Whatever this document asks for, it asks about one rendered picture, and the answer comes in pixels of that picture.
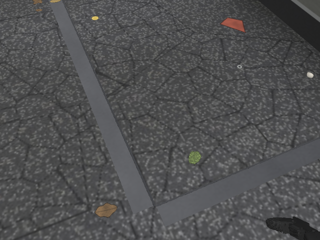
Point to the right robot hand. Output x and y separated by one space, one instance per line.
296 227

